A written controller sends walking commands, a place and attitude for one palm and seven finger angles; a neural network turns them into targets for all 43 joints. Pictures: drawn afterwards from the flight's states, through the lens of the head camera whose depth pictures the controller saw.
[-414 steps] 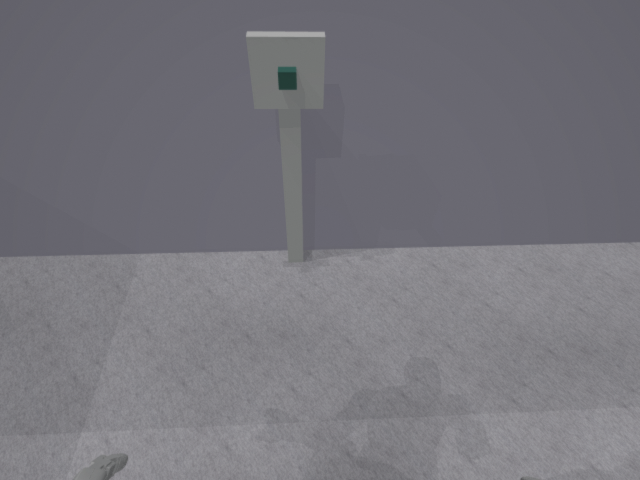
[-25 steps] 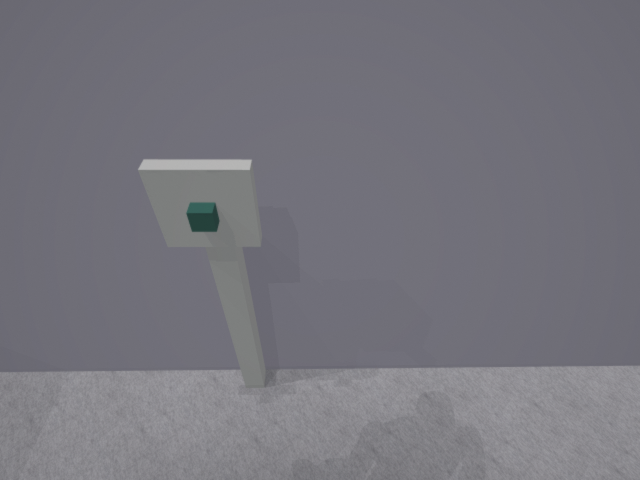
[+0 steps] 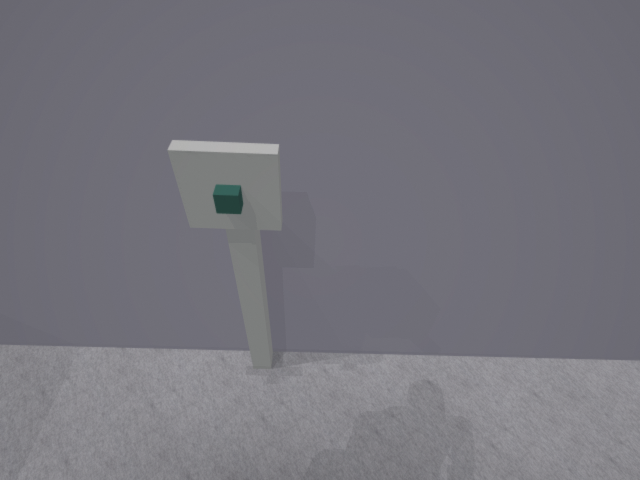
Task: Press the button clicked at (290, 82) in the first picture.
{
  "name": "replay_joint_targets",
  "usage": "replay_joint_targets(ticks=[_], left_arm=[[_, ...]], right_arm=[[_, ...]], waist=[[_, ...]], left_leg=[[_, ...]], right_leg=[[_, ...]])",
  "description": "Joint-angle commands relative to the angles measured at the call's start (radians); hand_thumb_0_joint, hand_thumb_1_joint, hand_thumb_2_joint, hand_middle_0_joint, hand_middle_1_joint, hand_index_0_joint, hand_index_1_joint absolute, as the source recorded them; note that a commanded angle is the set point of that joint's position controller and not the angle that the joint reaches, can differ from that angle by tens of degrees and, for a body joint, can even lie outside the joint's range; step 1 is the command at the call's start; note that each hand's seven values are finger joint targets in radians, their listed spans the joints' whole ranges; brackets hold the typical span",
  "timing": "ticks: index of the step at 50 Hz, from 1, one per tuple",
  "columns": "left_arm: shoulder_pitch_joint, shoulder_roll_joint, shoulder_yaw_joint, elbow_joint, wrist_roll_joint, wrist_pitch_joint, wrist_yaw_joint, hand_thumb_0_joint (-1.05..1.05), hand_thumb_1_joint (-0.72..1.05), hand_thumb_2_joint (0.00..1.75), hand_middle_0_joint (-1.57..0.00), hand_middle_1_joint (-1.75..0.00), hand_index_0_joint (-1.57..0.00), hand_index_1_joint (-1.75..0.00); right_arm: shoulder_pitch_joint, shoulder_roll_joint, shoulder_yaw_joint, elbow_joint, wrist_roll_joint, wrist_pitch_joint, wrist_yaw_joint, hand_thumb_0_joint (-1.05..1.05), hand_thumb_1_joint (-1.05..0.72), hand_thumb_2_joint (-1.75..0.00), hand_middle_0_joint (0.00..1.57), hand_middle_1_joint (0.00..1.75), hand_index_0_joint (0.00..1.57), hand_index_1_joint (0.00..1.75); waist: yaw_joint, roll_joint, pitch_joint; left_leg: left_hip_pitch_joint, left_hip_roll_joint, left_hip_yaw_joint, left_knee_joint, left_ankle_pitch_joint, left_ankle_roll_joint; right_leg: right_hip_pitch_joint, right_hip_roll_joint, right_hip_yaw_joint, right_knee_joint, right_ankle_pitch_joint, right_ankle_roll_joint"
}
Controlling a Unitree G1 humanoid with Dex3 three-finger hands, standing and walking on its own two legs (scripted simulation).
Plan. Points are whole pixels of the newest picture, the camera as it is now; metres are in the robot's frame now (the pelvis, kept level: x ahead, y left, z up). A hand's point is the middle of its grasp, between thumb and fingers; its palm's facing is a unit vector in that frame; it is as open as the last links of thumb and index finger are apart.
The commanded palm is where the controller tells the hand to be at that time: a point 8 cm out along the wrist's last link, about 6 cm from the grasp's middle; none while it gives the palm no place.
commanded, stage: come to a stop and stand still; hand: left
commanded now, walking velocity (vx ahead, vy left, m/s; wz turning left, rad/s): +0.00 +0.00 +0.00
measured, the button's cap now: (228, 198) +0.56 +0.21 +0.02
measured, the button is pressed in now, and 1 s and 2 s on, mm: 0 0 0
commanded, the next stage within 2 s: look again from close up in 0.74 s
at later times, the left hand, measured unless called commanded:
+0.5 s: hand out of the picture +0.01 +0.17 -0.18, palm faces +0.03 -0.98 -0.18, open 7.3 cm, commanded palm none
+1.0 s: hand out of the picture +0.06 +0.19 -0.17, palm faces -0.01 -0.97 -0.23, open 7.3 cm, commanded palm none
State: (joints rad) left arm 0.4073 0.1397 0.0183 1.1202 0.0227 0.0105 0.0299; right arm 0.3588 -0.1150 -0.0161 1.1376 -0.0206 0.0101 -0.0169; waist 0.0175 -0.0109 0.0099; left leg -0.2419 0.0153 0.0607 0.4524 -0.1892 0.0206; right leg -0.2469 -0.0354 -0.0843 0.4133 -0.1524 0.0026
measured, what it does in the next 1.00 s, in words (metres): stands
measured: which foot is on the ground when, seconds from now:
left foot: down 0.00-1.00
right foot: down 0.00-1.00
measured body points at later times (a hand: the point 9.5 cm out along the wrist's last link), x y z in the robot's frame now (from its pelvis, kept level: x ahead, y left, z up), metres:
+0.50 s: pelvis +0.02 +0.00 +0.00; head +0.02 +0.01 +0.45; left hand +0.01 +0.22 -0.16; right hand +0.02 -0.22 -0.16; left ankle +0.04 +0.10 -0.74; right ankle +0.05 -0.12 -0.74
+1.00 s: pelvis +0.04 +0.00 +0.00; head +0.04 -0.01 +0.45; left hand +0.06 +0.24 -0.15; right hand +0.06 -0.23 -0.16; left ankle +0.04 +0.10 -0.74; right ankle +0.05 -0.12 -0.74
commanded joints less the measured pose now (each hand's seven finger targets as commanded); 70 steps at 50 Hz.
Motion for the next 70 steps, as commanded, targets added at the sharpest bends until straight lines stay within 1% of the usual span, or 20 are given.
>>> replay_joint_targets(ticks=[1, 7, 13, 21, 23, 26, 34, 41, 42, 43, 44, 45, 46, 47, 48, 50, 55, 60, 66, 70], left_arm=[[0.061, 0.064, 0.006, -0.034, 0.001, -0.024, 0.008, 0.00, 0.90, 0.90, -0.20, -0.30, -0.20, -0.30], [0.067, 0.056, 0.005, -0.030, 0.005, -0.025, 0.009, 0.00, 0.90, 0.90, -0.20, -0.30, -0.20, -0.30], [0.054, 0.063, 0.003, -0.032, 0.005, -0.031, 0.011, 0.00, 0.90, 0.90, -0.20, -0.30, -0.20, -0.30], [0.013, 0.090, 0.000, -0.041, 0.000, -0.042, 0.012, 0.00, 0.90, 0.90, -0.20, -0.30, -0.20, -0.30], [-0.003, 0.098, 0.002, -0.042, -0.001, -0.042, 0.011, 0.00, 0.90, 0.90, -0.20, -0.30, -0.20, -0.30], [-0.012, 0.107, 0.000, -0.043, -0.001, -0.042, 0.011, 0.00, 0.90, 0.90, -0.20, -0.30, -0.20, -0.30], [-0.059, 0.140, 0.003, -0.051, -0.004, -0.042, 0.007, 0.00, 0.90, 0.90, -0.20, -0.30, -0.20, -0.30], [-0.090, 0.164, 0.006, -0.054, -0.004, -0.044, 0.005, 0.00, 0.90, 0.90, -0.20, -0.30, -0.20, -0.30], [-0.014, 0.140, -0.007, -0.021, -0.002, -0.046, 0.046, 0.00, 0.90, 0.90, -0.20, -0.30, -0.20, -0.30], [-0.077, 0.188, -0.008, -0.070, -0.008, -0.056, 0.033, 0.00, 0.90, 0.90, -0.20, -0.30, -0.20, -0.30], [-0.115, 0.179, -0.008, -0.086, -0.009, -0.054, 0.022, 0.00, 0.90, 0.90, -0.20, -0.30, -0.20, -0.30], [-0.117, 0.173, -0.008, -0.095, -0.008, -0.052, 0.017, 0.00, 0.90, 0.90, -0.20, -0.30, -0.20, -0.30], [-0.127, 0.169, -0.009, -0.101, -0.008, -0.047, 0.013, 0.00, 0.90, 0.90, -0.20, -0.30, -0.20, -0.30], [-0.122, 0.162, -0.012, -0.099, -0.010, -0.044, 0.009, 0.00, 0.90, 0.90, -0.20, -0.30, -0.20, -0.30], [-0.107, 0.150, -0.015, -0.094, -0.009, -0.042, 0.007, 0.00, 0.90, 0.90, -0.20, -0.30, -0.20, -0.30], [-0.098, 0.136, -0.022, -0.085, -0.010, -0.040, 0.004, 0.00, 0.90, 0.90, -0.20, -0.30, -0.20, -0.30], [-0.094, 0.128, -0.023, -0.073, -0.014, -0.042, 0.004, 0.00, 0.90, 0.90, -0.20, -0.30, -0.20, -0.30], [-0.087, 0.129, -0.019, -0.061, -0.015, -0.044, 0.007, 0.00, 0.90, 0.90, -0.20, -0.30, -0.20, -0.30], [-0.086, 0.126, -0.014, -0.044, -0.015, -0.042, 0.008, 0.00, 0.90, 0.90, -0.20, -0.30, -0.20, -0.30], [-0.085, 0.123, -0.013, -0.033, -0.015, -0.043, 0.009, 0.00, 0.90, 0.90, -0.20, -0.30, -0.20, -0.30]], right_arm=[[0.040, -0.119, -0.021, -0.044, 0.007, -0.020, -0.010, 0.00, -0.90, -0.90, 0.20, 0.30, 0.20, 0.30], [0.030, -0.121, -0.023, -0.049, 0.009, -0.023, -0.010, 0.00, -0.90, -0.90, 0.20, 0.30, 0.20, 0.30], [0.018, -0.121, -0.022, -0.053, 0.010, -0.028, -0.009, 0.00, -0.90, -0.90, 0.20, 0.30, 0.20, 0.30], [-0.002, -0.134, -0.017, -0.051, 0.013, -0.041, -0.011, 0.00, -0.90, -0.90, 0.20, 0.30, 0.20, 0.30], [-0.011, -0.139, -0.016, -0.049, 0.013, -0.042, -0.011, 0.00, -0.90, -0.90, 0.20, 0.30, 0.20, 0.30], [-0.019, -0.146, -0.016, -0.051, 0.013, -0.040, -0.010, 0.00, -0.90, -0.90, 0.20, 0.30, 0.20, 0.30], [-0.046, -0.173, -0.014, -0.048, 0.011, -0.042, -0.010, 0.00, -0.90, -0.90, 0.20, 0.30, 0.20, 0.30], [-0.065, -0.194, -0.016, -0.045, 0.011, -0.042, -0.009, 0.00, -0.90, -0.90, 0.20, 0.30, 0.20, 0.30], [-0.138, -0.166, -0.005, -0.115, 0.019, -0.049, 0.000, 0.00, -0.90, -0.90, 0.20, 0.30, 0.20, 0.30], [-0.054, -0.125, 0.003, -0.129, 0.013, -0.028, 0.007, 0.00, -0.90, -0.90, 0.20, 0.30, 0.20, 0.30], [-0.041, -0.128, 0.006, -0.114, 0.004, -0.029, 0.009, 0.00, -0.90, -0.90, 0.20, 0.30, 0.20, 0.30], [-0.012, -0.133, 0.007, -0.115, 0.001, -0.033, 0.012, 0.00, -0.90, -0.90, 0.20, 0.30, 0.20, 0.30], [-0.008, -0.139, 0.009, -0.123, -0.004, -0.035, 0.013, 0.00, -0.90, -0.90, 0.20, 0.30, 0.20, 0.30], [-0.023, -0.142, 0.012, -0.131, -0.002, -0.036, 0.011, 0.00, -0.90, -0.90, 0.20, 0.30, 0.20, 0.30], [-0.038, -0.145, 0.013, -0.141, 0.001, -0.036, 0.009, 0.00, -0.90, -0.90, 0.20, 0.30, 0.20, 0.30], [-0.035, -0.157, 0.016, -0.149, 0.005, -0.039, 0.005, 0.00, -0.90, -0.90, 0.20, 0.30, 0.20, 0.30], [-0.007, -0.156, 0.021, -0.124, 0.007, -0.044, -0.001, 0.00, -0.90, -0.90, 0.20, 0.30, 0.20, 0.30], [-0.004, -0.147, 0.024, -0.095, 0.007, -0.045, -0.005, 0.00, -0.90, -0.90, 0.20, 0.30, 0.20, 0.30], [-0.011, -0.136, 0.024, -0.064, 0.007, -0.044, -0.011, 0.00, -0.90, -0.90, 0.20, 0.30, 0.20, 0.30], [-0.013, -0.129, 0.023, -0.048, 0.008, -0.044, -0.015, 0.00, -0.90, -0.90, 0.20, 0.30, 0.20, 0.30]], waist=[[-0.004, 0.042, 0.086], [-0.002, 0.046, 0.104], [-0.007, 0.019, 0.109], [-0.012, 0.010, 0.063], [-0.012, 0.026, 0.063], [-0.013, 0.010, 0.058], [-0.011, 0.026, 0.047], [-0.013, -0.001, 0.040], [0.016, -0.056, 0.055], [-0.045, -0.044, -0.028], [-0.048, 0.030, 0.029], [-0.057, 0.059, 0.019], [-0.048, 0.139, 0.022], [-0.038, 0.160, 0.043], [-0.026, 0.129, 0.055], [-0.020, 0.046, 0.060], [-0.022, -0.032, 0.057], [-0.020, -0.019, 0.037], [-0.016, 0.028, 0.025], [-0.017, 0.017, 0.011]], left_leg=[[-0.125, 0.097, -0.151, -0.183, -0.280, 0.017], [-0.149, 0.104, -0.166, -0.202, -0.311, 0.024], [-0.116, 0.094, -0.151, -0.179, -0.244, 0.020], [-0.020, 0.095, -0.115, -0.141, -0.044, 0.013], [-0.017, 0.096, -0.111, -0.144, -0.037, 0.011], [0.000, 0.095, -0.108, -0.140, -0.020, 0.010], [0.020, 0.100, -0.103, -0.148, 0.012, 0.005], [0.042, 0.103, -0.100, -0.146, 0.044, 0.003], [-0.017, 0.108, -0.040, 0.054, 0.028, -0.026], [0.015, 0.045, -0.054, 0.036, -0.146, -0.028], [0.028, 0.046, -0.062, 0.008, -0.116, -0.018], [0.018, 0.063, -0.074, -0.017, -0.091, -0.010], [-0.008, 0.075, -0.096, -0.043, -0.092, -0.003], [-0.047, 0.090, -0.122, -0.079, -0.103, 0.007], [-0.069, 0.094, -0.133, -0.100, -0.113, 0.014], [-0.073, 0.095, -0.131, -0.109, -0.089, 0.021], [-0.012, 0.088, -0.109, -0.092, 0.029, 0.020], [0.030, 0.084, -0.091, -0.082, 0.099, 0.014], [0.056, 0.088, -0.082, -0.074, 0.152, 0.010], [0.073, 0.091, -0.072, -0.067, 0.172, 0.005]], right_leg=[[0.009, -0.053, 0.105, -0.077, -0.193, -0.019], [0.002, -0.049, 0.102, -0.048, -0.164, -0.016], [-0.019, -0.060, 0.117, -0.060, -0.143, -0.019], [0.010, -0.075, 0.123, -0.063, -0.022, -0.027], [0.019, -0.076, 0.126, -0.065, -0.017, -0.027], [0.025, -0.077, 0.129, -0.072, -0.011, -0.029], [0.052, -0.080, 0.126, -0.076, 0.012, -0.030], [0.067, -0.082, 0.127, -0.084, 0.033, -0.033], [0.057, -0.139, 0.156, -0.048, 0.273, -0.018], [0.034, -0.173, 0.197, -0.083, -0.069, -0.054], [-0.057, -0.148, 0.187, -0.089, -0.261, -0.070], [-0.070, -0.113, 0.160, -0.061, -0.276, -0.067], [-0.056, -0.092, 0.128, -0.026, -0.254, -0.060], [-0.034, -0.071, 0.112, -0.005, -0.220, -0.054], [-0.011, -0.059, 0.106, 0.003, -0.187, -0.049], [0.016, -0.059, 0.102, 0.008, -0.138, -0.046], [0.031, -0.073, 0.105, 0.009, -0.034, -0.040], [0.058, -0.082, 0.107, 0.013, 0.062, -0.042], [0.087, -0.080, 0.104, 0.017, 0.126, -0.044], [0.101, -0.087, 0.103, 0.018, 0.182, -0.047]])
